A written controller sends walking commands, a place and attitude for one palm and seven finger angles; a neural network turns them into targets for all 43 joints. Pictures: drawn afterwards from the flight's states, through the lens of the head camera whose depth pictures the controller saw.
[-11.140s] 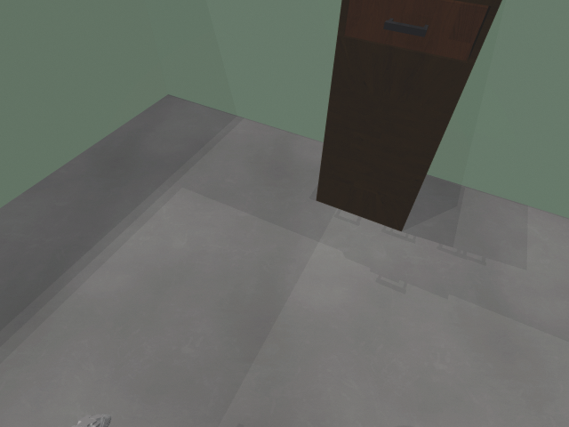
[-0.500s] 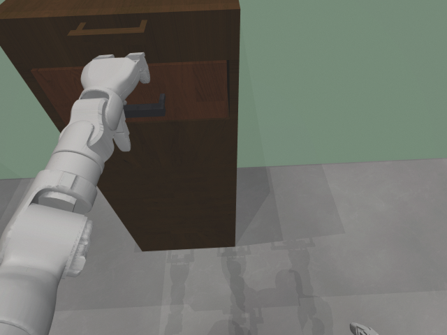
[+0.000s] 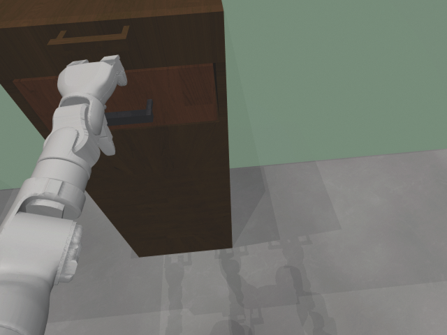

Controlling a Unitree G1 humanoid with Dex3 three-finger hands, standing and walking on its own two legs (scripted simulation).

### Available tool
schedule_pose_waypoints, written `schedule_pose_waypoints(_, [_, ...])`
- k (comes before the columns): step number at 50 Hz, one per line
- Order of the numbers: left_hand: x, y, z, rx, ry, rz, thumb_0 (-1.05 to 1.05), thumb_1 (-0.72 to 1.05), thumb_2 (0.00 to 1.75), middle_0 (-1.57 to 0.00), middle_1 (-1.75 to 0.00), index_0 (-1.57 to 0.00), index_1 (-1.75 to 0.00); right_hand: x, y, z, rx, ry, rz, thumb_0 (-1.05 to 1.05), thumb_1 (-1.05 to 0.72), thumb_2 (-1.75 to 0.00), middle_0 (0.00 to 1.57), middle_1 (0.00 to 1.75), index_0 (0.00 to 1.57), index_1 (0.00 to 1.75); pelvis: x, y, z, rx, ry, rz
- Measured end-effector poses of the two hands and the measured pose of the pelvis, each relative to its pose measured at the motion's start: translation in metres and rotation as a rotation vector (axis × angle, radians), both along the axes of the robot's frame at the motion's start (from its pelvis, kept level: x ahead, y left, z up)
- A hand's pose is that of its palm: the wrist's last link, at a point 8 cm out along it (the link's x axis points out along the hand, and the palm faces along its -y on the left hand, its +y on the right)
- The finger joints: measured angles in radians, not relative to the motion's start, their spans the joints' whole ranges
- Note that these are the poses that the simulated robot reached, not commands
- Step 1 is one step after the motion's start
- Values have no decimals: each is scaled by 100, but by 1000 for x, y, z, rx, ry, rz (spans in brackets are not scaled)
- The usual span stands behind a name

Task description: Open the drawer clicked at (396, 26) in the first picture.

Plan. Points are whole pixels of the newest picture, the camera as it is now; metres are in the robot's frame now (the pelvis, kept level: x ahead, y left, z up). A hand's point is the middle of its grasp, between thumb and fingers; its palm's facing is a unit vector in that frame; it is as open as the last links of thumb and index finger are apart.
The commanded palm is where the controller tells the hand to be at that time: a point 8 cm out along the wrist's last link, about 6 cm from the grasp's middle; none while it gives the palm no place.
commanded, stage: move the hooked fingers above the handle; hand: left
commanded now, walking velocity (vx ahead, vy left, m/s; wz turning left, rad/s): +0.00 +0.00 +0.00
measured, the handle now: (123, 111) +0.54 +0.20 +0.11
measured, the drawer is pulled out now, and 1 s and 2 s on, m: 0.00 0.00 0.00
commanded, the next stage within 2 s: lower the fingers behind the handle in 1.52 s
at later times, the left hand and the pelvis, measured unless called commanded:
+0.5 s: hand (107, 105) +0.48 +0.20 +0.17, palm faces +0.01 -0.01 -1.00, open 13.9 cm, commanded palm +0.46 +0.19 +0.22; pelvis -0.01 +0.00 +0.00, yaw +1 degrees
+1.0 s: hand (104, 105) +0.49 +0.20 +0.17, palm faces +0.02 -0.03 -1.00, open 13.7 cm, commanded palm +0.47 +0.21 +0.22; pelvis +0.00 +0.00 +0.00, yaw +0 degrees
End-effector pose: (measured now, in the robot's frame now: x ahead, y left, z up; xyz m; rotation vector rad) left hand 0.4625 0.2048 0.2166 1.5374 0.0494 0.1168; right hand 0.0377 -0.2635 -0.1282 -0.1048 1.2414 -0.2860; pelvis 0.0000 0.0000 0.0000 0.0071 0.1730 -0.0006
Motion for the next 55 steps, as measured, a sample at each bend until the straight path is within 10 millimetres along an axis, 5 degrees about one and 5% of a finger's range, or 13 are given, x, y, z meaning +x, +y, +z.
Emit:
schedule_pose_waypoints(16, [-13, -20, 1, -1, 30, -88, 0, -50, 30, -32, -120, -32, -120, 64, 3, 13, -24, -167, 95, 0, -91, -89, 20, 30, 21, 30, -7, -2, -1, 3, -23, 27])
schedule_pose_waypoints(24, [-3, -11, 7, 16, 26, -5, 0, -49, 30, -32, -120, -32, -120, 43, 3, 5, -8, -113, 72, 0, -91, -89, 20, 30, 21, 30, -6, -3, -2, 3, -5, 24])
schedule_pose_waypoints(38, [9, -25, -6, -17, 35, -94, 0, -49, 30, -36, -123, -33, -121, -9, -5, -1, -23, 26, -2, 1, -91, -89, 20, 30, 21, 30, -1, -3, -1, 1, 10, 6])
schedule_pose_waypoints(55, [-5, 7, -1, 23, 91, 19, 0, -49, 30, -33, -120, -33, -121, 22, -7, 8, -36, -68, 26, 0, -91, -89, 20, 30, 21, 30, -4, -4, 1, -1, -14, 17])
